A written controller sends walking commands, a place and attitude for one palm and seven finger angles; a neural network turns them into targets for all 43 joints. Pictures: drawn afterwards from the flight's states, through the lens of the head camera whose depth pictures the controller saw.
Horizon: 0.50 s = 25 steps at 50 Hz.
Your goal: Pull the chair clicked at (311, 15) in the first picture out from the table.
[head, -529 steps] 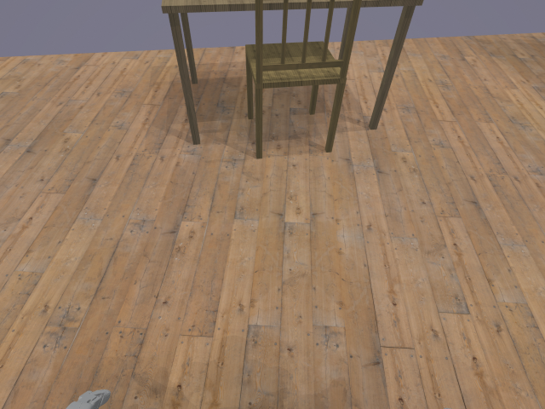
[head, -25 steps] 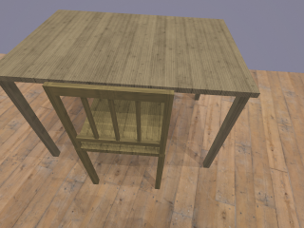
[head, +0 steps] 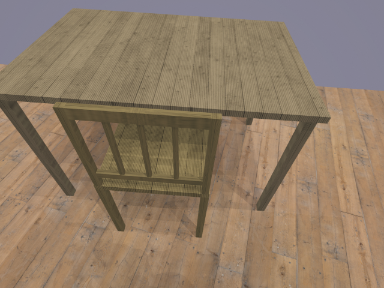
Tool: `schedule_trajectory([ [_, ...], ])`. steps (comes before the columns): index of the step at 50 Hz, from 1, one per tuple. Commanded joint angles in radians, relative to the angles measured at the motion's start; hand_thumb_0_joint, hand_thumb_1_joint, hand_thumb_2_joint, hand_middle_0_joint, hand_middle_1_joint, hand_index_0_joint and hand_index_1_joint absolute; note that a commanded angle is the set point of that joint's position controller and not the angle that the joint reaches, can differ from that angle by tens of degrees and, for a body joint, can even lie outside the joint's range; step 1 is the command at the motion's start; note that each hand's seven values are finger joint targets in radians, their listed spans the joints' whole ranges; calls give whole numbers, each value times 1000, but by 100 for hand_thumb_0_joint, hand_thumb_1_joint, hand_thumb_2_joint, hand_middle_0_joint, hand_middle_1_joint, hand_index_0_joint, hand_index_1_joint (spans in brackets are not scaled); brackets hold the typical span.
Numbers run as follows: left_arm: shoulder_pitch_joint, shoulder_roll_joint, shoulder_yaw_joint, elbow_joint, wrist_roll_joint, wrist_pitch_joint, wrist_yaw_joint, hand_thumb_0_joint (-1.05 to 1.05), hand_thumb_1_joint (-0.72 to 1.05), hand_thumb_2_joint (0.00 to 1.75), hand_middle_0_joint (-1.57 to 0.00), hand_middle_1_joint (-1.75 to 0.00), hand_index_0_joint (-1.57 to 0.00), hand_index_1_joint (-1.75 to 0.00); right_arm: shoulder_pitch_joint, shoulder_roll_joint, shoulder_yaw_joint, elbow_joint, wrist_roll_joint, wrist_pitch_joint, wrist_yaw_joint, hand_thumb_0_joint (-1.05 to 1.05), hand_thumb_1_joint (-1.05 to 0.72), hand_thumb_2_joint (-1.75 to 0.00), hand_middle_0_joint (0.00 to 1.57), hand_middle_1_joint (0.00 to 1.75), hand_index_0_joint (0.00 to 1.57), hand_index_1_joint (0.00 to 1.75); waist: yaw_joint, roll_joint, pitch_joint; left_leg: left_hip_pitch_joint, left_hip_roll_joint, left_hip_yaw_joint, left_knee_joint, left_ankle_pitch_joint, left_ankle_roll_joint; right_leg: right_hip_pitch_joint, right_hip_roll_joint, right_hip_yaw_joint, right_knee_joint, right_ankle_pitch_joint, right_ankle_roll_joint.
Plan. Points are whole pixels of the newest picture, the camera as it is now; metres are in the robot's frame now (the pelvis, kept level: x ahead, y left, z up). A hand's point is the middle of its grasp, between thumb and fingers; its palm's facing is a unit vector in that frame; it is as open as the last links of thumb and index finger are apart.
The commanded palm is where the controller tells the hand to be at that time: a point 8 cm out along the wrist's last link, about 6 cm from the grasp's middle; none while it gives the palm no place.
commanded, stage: look again from close up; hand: left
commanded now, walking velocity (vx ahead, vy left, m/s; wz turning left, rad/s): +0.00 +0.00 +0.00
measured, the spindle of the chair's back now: (145, 152) +0.51 +0.18 -0.10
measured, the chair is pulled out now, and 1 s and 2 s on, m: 0.00 0.00 0.00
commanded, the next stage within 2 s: shuffle to correct the standing spot in 0.12 s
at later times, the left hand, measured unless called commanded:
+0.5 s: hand out of the picture -0.01 +0.15 -0.18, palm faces +0.07 -0.99 -0.15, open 7.4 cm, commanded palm none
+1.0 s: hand out of the picture +0.10 +0.18 -0.17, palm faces +0.05 -0.96 -0.28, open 7.3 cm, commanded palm none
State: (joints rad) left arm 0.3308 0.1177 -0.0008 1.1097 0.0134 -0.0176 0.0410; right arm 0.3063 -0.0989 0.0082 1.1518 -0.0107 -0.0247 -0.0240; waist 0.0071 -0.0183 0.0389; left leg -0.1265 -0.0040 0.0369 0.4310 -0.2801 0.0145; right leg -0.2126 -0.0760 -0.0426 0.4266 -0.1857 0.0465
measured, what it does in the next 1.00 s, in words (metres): shifts its weight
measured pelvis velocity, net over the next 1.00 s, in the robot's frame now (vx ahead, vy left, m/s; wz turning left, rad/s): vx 0.07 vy -0.01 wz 0.00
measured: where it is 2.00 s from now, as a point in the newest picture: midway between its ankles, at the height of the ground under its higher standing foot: outside the picture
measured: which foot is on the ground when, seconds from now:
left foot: down 0.00-0.94, up 0.96-1.00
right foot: down 0.00-1.00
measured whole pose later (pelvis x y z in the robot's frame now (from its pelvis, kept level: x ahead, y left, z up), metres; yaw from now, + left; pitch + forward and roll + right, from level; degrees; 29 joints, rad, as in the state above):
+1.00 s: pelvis +0.07 -0.01 -0.01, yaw +0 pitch +0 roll +1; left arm 0.24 0.17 0.05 1.02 0.03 -0.02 0.06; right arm 0.28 -0.14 -0.05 1.08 -0.01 0.00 -0.05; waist 0.00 0.02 0.09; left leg -0.20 0.00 0.04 0.74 -0.47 0.01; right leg -0.22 -0.07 -0.10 0.57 -0.34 0.00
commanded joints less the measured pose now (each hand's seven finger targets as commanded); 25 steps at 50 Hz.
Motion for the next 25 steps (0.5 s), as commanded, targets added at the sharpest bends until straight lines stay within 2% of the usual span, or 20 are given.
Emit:
schedule_trajectory([
  [1, 85, 73, 16, -17, 0, -10, 1, 0, 90, 90, -20, -30, -20, -30, 79, -94, -15, -21, 6, -10, -8, 0, -90, -90, 20, 30, 20, 30, 3, 19, 42, -109, 89, -77, -118, 124, 8, 61, -35, 37, -47, 88, -56],
  [5, 84, 75, 17, -15, 1, -12, 2, 0, 90, 90, -20, -30, -20, -30, 80, -92, -13, -18, 5, -12, -8, 0, -90, -90, 20, 30, 20, 30, 4, 24, 35, -104, 86, -74, -107, 152, 6, 69, -39, 36, -40, 114, -56],
  [6, 80, 74, 17, -15, 1, -10, 1, 0, 90, 90, -20, -30, -20, -30, 78, -90, -15, -18, 6, -9, -9, 0, -90, -90, 20, 30, 20, 30, 3, 8, 56, -113, 89, -74, -114, 130, 6, 60, -35, 33, -46, 93, -55],
  [11, 82, 72, 18, -14, 2, -9, 1, 0, 90, 90, -20, -30, -20, -30, 78, -89, -13, -16, 6, -10, -10, 0, -90, -90, 20, 30, 20, 30, 5, 20, 63, -112, 88, -77, -119, 133, 8, 58, -35, 31, -46, 88, -55],
  [13, 87, 70, 20, -11, 6, -7, -2, 0, 90, 90, -20, -30, -20, -30, 95, -97, -16, -11, 1, -6, -7, 0, -90, -90, 20, 30, 20, 30, 2, 16, 50, -107, 84, -77, -118, -10, 13, 45, -27, 25, -34, -39, -61],
  [15, 80, 72, 24, -17, 11, -3, -8, 0, 90, 90, -20, -30, -20, -30, 104, -106, -21, -8, -4, 3, -5, 0, -90, -90, 20, 30, 20, 30, -3, 36, 88, -138, 89, -95, -143, -181, 24, -1, -12, 16, -21, -181, -66],
  [16, 80, 72, 27, -21, 14, 0, -12, 0, 90, 90, -20, -30, -20, -30, 105, -109, -26, -12, -5, 7, -4, 0, -90, -90, 20, 30, 20, 30, -3, 32, 109, -156, 100, -110, -165, -259, 34, -20, -2, 4, -15, -229, -66],
  [18, 88, 66, 31, -29, 17, 0, -16, 0, 90, 90, -20, -30, -20, -30, 101, -117, -30, -18, -9, 9, -2, 0, -90, -90, 20, 30, 20, 30, 1, 64, 145, -195, 106, -129, -172, -316, 46, -43, 7, 4, 7, -254, -73],
  [21, 120, 68, 37, -27, 15, -8, -21, 0, 90, 90, -20, -30, -20, -30, 106, -101, -31, -27, -8, 2, -3, 0, -90, -90, 20, 30, 20, 30, 9, 34, 160, -204, 94, -109, -125, -253, 54, -38, 0, 30, 6, -230, -91],
  [22, 126, 70, 39, -26, 13, -12, -21, 0, 90, 90, -20, -30, -20, -30, 110, -96, -29, -29, -8, -4, -3, 0, -90, -90, 20, 30, 20, 30, 11, 26, 154, -203, 83, -96, -89, -197, 52, -29, -11, 44, 6, -207, -99],
  [24, 158, 89, 48, -13, 10, -22, -20, 0, 90, 90, -20, -30, -20, -30, 113, -77, -23, -37, -8, -15, -5, 0, -90, -90, 20, 30, 20, 30, 17, -50, 107, -211, 46, -29, 21, -72, 40, 43, -49, 82, -2, -123, -122],
  [25, 184, 107, 53, -4, 8, -25, -19, 0, 90, 90, -20, -30, -20, -30, 107, -70, -21, -43, -9, -19, -4, 0, -90, -90, 20, 30, 20, 30, 24, -94, 80, -237, 21, 7, 86, -57, 32, 93, -78, 112, -6, -57, -139],
])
